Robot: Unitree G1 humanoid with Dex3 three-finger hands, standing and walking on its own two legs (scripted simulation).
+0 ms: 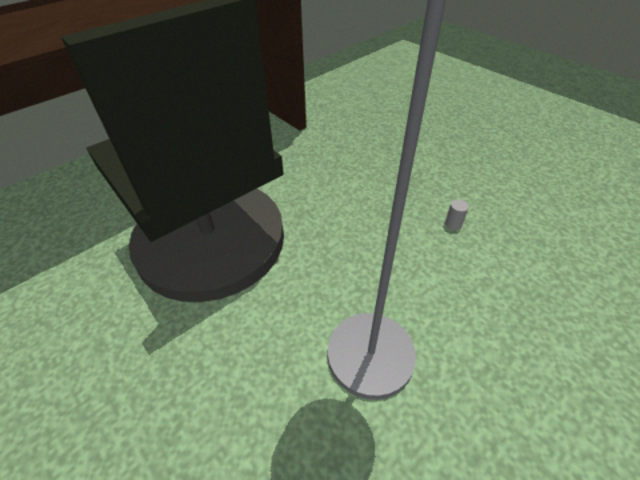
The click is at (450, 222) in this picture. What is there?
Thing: squat round
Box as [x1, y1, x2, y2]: [445, 199, 468, 229]
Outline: 462,200 457,199 451,202 445,221 445,224 449,228 458,229 462,224 468,208 467,203
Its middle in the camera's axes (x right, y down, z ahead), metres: +0.61 -0.10 +1.70
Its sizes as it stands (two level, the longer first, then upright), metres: 0.075 0.075 0.115
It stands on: the floor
